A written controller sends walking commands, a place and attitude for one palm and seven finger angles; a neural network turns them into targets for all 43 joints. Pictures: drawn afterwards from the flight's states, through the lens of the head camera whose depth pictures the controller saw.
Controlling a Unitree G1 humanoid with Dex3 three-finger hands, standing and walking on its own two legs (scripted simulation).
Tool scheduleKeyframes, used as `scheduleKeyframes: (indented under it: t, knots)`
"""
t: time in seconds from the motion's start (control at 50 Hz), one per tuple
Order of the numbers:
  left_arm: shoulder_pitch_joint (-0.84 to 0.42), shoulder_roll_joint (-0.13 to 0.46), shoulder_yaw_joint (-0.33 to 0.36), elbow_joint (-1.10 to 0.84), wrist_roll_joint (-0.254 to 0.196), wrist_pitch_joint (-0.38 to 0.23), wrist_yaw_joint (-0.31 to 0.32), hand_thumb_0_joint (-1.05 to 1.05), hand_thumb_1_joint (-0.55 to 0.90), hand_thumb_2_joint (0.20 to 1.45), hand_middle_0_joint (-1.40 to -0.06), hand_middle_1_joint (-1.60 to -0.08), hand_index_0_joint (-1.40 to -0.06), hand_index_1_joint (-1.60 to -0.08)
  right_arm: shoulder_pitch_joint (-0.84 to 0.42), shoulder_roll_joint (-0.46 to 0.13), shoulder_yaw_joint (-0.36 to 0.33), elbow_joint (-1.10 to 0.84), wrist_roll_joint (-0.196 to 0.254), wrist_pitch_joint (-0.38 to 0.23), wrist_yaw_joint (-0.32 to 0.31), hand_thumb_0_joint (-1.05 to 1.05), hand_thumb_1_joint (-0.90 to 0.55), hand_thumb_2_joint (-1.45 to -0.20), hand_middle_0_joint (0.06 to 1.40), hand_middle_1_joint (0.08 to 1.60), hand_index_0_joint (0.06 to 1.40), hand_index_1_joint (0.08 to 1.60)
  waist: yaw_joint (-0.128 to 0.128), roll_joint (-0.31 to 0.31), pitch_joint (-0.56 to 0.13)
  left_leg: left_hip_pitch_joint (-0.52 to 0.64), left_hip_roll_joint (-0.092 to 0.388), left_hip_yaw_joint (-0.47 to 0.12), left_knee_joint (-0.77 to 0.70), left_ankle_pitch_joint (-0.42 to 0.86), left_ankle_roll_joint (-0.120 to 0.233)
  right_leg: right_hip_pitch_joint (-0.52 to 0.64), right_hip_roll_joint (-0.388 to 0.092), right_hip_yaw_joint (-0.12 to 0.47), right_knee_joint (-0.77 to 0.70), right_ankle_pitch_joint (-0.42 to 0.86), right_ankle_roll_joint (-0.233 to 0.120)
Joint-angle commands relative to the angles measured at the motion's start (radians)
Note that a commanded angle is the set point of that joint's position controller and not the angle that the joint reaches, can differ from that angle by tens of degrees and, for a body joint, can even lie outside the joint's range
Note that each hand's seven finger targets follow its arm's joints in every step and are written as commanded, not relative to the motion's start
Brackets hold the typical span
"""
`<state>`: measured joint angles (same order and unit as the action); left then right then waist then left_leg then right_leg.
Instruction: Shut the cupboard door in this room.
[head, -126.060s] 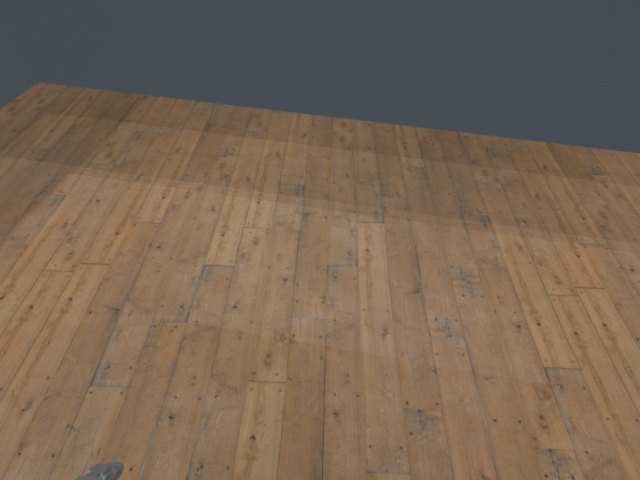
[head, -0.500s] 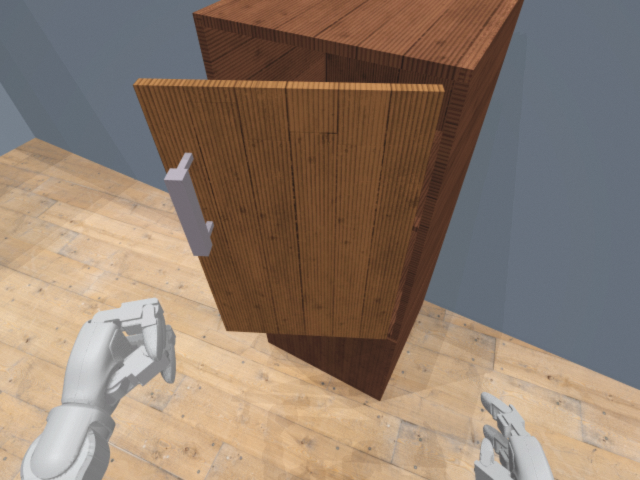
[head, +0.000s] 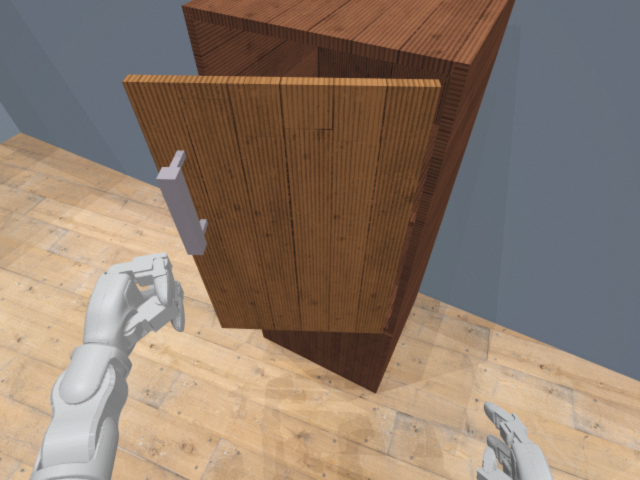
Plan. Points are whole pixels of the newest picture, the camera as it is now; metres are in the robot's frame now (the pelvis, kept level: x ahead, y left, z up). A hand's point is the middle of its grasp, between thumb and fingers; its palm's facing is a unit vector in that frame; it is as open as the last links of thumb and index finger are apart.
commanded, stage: bring the fist close to the handle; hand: left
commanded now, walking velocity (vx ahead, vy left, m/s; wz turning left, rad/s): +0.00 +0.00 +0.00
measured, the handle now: (188, 204) +0.46 +0.22 +0.09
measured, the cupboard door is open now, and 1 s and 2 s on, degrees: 25 25 9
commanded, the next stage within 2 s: push the door shut along its arc in 0.90 s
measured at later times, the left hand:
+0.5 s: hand (190, 258) +0.36 +0.19 +0.09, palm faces +0.04 -1.00 -0.03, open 3.1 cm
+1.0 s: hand (193, 257) +0.36 +0.19 +0.09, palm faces +0.05 -1.00 -0.03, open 3.1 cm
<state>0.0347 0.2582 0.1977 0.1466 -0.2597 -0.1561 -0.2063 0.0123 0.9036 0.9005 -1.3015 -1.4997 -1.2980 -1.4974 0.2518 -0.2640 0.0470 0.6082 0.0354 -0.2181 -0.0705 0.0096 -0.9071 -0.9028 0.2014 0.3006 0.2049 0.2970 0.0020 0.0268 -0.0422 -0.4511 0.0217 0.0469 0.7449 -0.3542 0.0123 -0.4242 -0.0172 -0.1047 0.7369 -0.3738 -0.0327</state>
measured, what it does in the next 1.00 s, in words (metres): stands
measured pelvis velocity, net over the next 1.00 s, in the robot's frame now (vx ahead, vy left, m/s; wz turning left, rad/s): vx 0.00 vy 0.00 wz -0.01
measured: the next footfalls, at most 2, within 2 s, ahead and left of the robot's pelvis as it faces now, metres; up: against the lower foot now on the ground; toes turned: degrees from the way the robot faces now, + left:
none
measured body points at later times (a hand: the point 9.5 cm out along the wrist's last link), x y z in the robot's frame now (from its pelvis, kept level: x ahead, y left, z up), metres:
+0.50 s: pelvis +0.00 +0.01 +0.00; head +0.03 +0.00 +0.45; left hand +0.35 +0.24 +0.10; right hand +0.14 -0.24 -0.09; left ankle +0.02 +0.11 -0.71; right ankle +0.01 -0.10 -0.71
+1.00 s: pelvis +0.00 +0.00 +0.00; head +0.02 -0.01 +0.45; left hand +0.35 +0.24 +0.10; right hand +0.13 -0.25 -0.10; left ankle +0.02 +0.11 -0.71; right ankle +0.01 -0.10 -0.71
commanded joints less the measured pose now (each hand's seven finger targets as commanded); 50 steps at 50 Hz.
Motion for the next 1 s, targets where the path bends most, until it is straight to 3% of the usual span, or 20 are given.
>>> scheduleKeyframes:
  t: [0.0, 0.08, 0.14, 0.16, 0.22, 0.3, 0.32, 0.38, 0.42, 0.48, 0.52, 0.56, 0.62, 0.7, 0.72, 0.78, 0.82, 0.86, 0.92, 0.98]
  knots:
    - [-0.26, 0.166, 0.092, -0.175, -0.012, -0.072, 0.006, 0.0, 0.9, 0.9, -1.3, -1.5, -1.3, -1.5, -0.073, -0.118, -0.056, -0.148, 0.005, -0.048, -0.005, 0.0, -0.9, -0.9, 0.2, 0.3, 0.2, 0.3, 0.012, 0.005, -0.195, 0.088, -0.031, -0.055, -0.113, 0.196, 0.007, 0.079, 0.01, 0.074, -0.12, 0.24, 0.016]
    - [-0.354, 0.147, 0.055, -0.175, -0.003, -0.084, 0.008, 0.0, 0.9, 0.9, -1.3, -1.5, -1.3, -1.5, -0.072, -0.117, -0.058, -0.141, 0.006, -0.044, -0.005, 0.0, -0.9, -0.9, 0.2, 0.3, 0.2, 0.3, -0.003, 0.037, -0.215, 0.117, -0.027, -0.059, -0.116, 0.199, 0.007, 0.064, 0.013, 0.067, -0.116, 0.242, 0.013]
    - [-0.358, 0.158, 0.069, -0.108, 0.0, -0.078, 0.016, 0.0, 0.9, 0.9, -1.3, -1.5, -1.3, -1.5, -0.059, -0.124, -0.06, -0.129, 0.004, -0.037, -0.006, 0.0, -0.9, -0.9, 0.2, 0.3, 0.2, 0.3, -0.008, -0.031, -0.211, 0.105, -0.025, -0.061, -0.113, 0.202, 0.011, 0.066, 0.013, 0.069, -0.121, 0.253, 0.018]
    - [-0.4, 0.135, 0.042, -0.108, 0.002, -0.079, 0.013, 0.0, 0.9, 0.9, -1.3, -1.5, -1.3, -1.5, -0.061, -0.122, -0.059, -0.127, 0.005, -0.035, -0.005, 0.0, -0.9, -0.9, 0.2, 0.3, 0.2, 0.3, -0.014, -0.011, -0.211, 0.109, -0.026, -0.062, -0.116, 0.203, 0.009, 0.06, 0.013, 0.063, -0.117, 0.253, 0.016]
    - [-0.422, 0.18, 0.078, -0.06, 0.013, -0.076, 0.028, 0.0, 0.9, 0.9, -1.3, -1.5, -1.3, -1.5, -0.053, -0.13, -0.062, -0.122, 0.004, -0.024, -0.006, 0.0, -0.9, -0.9, 0.2, 0.3, 0.2, 0.3, -0.004, -0.024, -0.223, 0.109, -0.022, -0.067, -0.12, 0.197, 0.009, 0.067, 0.015, 0.063, -0.117, 0.238, 0.013]
    - [-0.5, 0.164, 0.067, -0.019, 0.02, -0.079, 0.037, 0.0, 0.9, 0.9, -1.3, -1.5, -1.3, -1.5, -0.055, -0.123, -0.059, -0.117, 0.003, -0.01, -0.004, 0.0, -0.9, -0.9, 0.2, 0.3, 0.2, 0.3, -0.008, -0.001, -0.236, 0.12, -0.025, -0.062, -0.122, 0.203, 0.007, 0.064, 0.014, 0.064, -0.118, 0.253, 0.011]
    - [-0.518, 0.201, 0.091, 0.009, 0.024, -0.081, 0.042, 0.0, 0.9, 0.9, -1.3, -1.5, -1.3, -1.5, -0.048, -0.13, -0.061, -0.11, 0.003, -0.003, -0.006, 0.0, -0.9, -0.9, 0.2, 0.3, 0.2, 0.3, -0.012, -0.026, -0.233, 0.109, -0.022, -0.061, -0.118, 0.201, 0.01, 0.07, 0.013, 0.069, -0.122, 0.25, 0.013]
    - [-0.613, 0.167, 0.054, 0.031, 0.028, -0.092, 0.039, 0.0, 0.9, 0.9, -1.3, -1.5, -1.3, -1.5, -0.046, -0.124, -0.059, -0.106, 0.004, 0.005, -0.004, 0.0, -0.9, -0.9, 0.2, 0.3, 0.2, 0.3, -0.022, 0.02, -0.244, 0.126, -0.023, -0.061, -0.119, 0.204, 0.007, 0.054, 0.015, 0.068, -0.117, 0.26, 0.01]
    - [-0.594, 0.193, 0.077, 0.076, 0.032, -0.096, 0.043, 0.0, 0.9, 0.9, -1.3, -1.5, -1.3, -1.5, -0.035, -0.131, -0.061, -0.105, 0.001, 0.012, -0.003, 0.0, -0.9, -0.9, 0.2, 0.3, 0.2, 0.3, -0.013, -0.008, -0.259, 0.12, -0.021, -0.065, -0.118, 0.223, 0.008, 0.073, 0.016, 0.065, -0.113, 0.273, 0.009]
    - [-0.649, 0.161, 0.046, 0.102, 0.033, -0.103, 0.04, 0.0, 0.9, 0.9, -1.3, -1.5, -1.3, -1.5, -0.027, -0.128, -0.064, -0.101, 0.005, 0.018, 0.002, 0.0, -0.9, -0.9, 0.2, 0.3, 0.2, 0.3, -0.023, 0.011, -0.265, 0.134, -0.02, -0.066, -0.116, 0.238, 0.006, 0.058, 0.018, 0.063, -0.11, 0.293, 0.007]
    - [-0.606, 0.18, 0.065, 0.136, 0.036, -0.102, 0.043, 0.0, 0.9, 0.9, -1.3, -1.5, -1.3, -1.5, -0.015, -0.135, -0.069, -0.102, 0.004, 0.026, 0.005, 0.0, -0.9, -0.9, 0.2, 0.3, 0.2, 0.3, -0.016, -0.036, -0.277, 0.122, -0.019, -0.063, -0.116, 0.244, 0.009, 0.079, 0.018, 0.063, -0.112, 0.3, 0.009]
    - [-0.603, 0.141, 0.037, 0.133, 0.037, -0.101, 0.043, 0.0, 0.9, 0.9, -1.3, -1.5, -1.3, -1.5, -0.021, -0.128, -0.066, -0.112, 0.006, 0.031, 0.011, 0.0, -0.9, -0.9, 0.2, 0.3, 0.2, 0.3, -0.012, -0.016, -0.267, 0.118, -0.022, -0.061, -0.122, 0.239, 0.008, 0.073, 0.015, 0.062, -0.112, 0.301, 0.009]
    - [-0.593, 0.191, 0.082, 0.118, 0.041, -0.111, 0.059, 0.0, 0.9, 0.9, -1.3, -1.5, -1.3, -1.5, -0.014, -0.134, -0.072, -0.111, 0.003, 0.041, 0.012, 0.0, -0.9, -0.9, 0.2, 0.3, 0.2, 0.3, -0.006, -0.019, -0.277, 0.122, -0.02, -0.055, -0.118, 0.261, 0.011, 0.09, 0.019, 0.066, -0.112, 0.323, 0.009]
    - [-0.624, 0.181, 0.074, 0.091, 0.042, -0.127, 0.067, 0.0, 0.9, 0.9, -1.3, -1.5, -1.3, -1.5, -0.025, -0.126, -0.068, -0.114, 0.003, 0.049, 0.014, 0.0, -0.9, -0.9, 0.2, 0.3, 0.2, 0.3, -0.014, -0.004, -0.263, 0.115, -0.023, -0.048, -0.126, 0.227, 0.011, 0.083, 0.018, 0.073, -0.121, 0.305, 0.012]
    - [-0.631, 0.219, 0.101, 0.098, 0.045, -0.134, 0.073, 0.0, 0.9, 0.9, -1.3, -1.5, -1.3, -1.5, -0.019, -0.131, -0.071, -0.109, 0.002, 0.053, 0.01, 0.0, -0.9, -0.9, 0.2, 0.3, 0.2, 0.3, -0.014, -0.03, -0.264, 0.107, -0.02, -0.049, -0.125, 0.221, 0.013, 0.094, 0.019, 0.076, -0.123, 0.292, 0.011]
    - [-0.607, 0.169, 0.066, 0.059, 0.04, -0.148, 0.065, 0.0, 0.9, 0.9, -1.3, -1.5, -1.3, -1.5, -0.032, -0.121, -0.072, -0.116, 0.003, 0.047, 0.013, 0.0, -0.9, -0.9, 0.2, 0.3, 0.2, 0.3, -0.009, 0.029, -0.288, 0.137, -0.024, -0.04, -0.125, 0.244, 0.012, 0.099, 0.019, 0.079, -0.122, 0.326, 0.01]
    - [-0.588, 0.208, 0.094, 0.108, 0.037, -0.142, 0.061, 0.0, 0.9, 0.9, -1.3, -1.5, -1.3, -1.5, -0.022, -0.131, -0.07, -0.107, 0.003, 0.053, 0.007, 0.0, -0.9, -0.9, 0.2, 0.3, 0.2, 0.3, -0.018, -0.041, -0.259, 0.105, -0.022, -0.042, -0.125, 0.224, 0.017, 0.105, 0.019, 0.082, -0.132, 0.313, 0.015]
    - [-0.614, 0.189, 0.081, 0.121, 0.032, -0.136, 0.052, 0.0, 0.9, 0.9, -1.3, -1.5, -1.3, -1.5, -0.034, -0.126, -0.068, -0.106, 0.006, 0.055, 0.006, 0.0, -0.9, -0.9, 0.2, 0.3, 0.2, 0.3, -0.022, -0.021, -0.228, 0.093, -0.026, -0.039, -0.13, 0.185, 0.016, 0.085, 0.016, 0.089, -0.144, 0.278, 0.017]
    - [-0.626, 0.202, 0.084, 0.135, 0.028, -0.133, 0.04, 0.0, 0.9, 0.9, -1.3, -1.5, -1.3, -1.5, -0.03, -0.131, -0.07, -0.107, 0.008, 0.056, 0.001, 0.0, -0.9, -0.9, 0.2, 0.3, 0.2, 0.3, -0.026, -0.036, -0.238, 0.096, -0.026, -0.041, -0.126, 0.174, 0.019, 0.086, 0.016, 0.088, -0.147, 0.26, 0.017]
    - [-0.653, 0.164, 0.05, 0.127, 0.025, -0.136, 0.032, 0.0, 0.9, 0.9, -1.3, -1.5, -1.3, -1.5, -0.034, -0.126, -0.068, -0.108, 0.009, 0.05, 0.002, 0.0, -0.9, -0.9, 0.2, 0.3, 0.2, 0.3, -0.025, 0.001, -0.26, 0.115, -0.027, -0.047, -0.127, 0.174, 0.015, 0.075, 0.017, 0.084, -0.139, 0.259, 0.013]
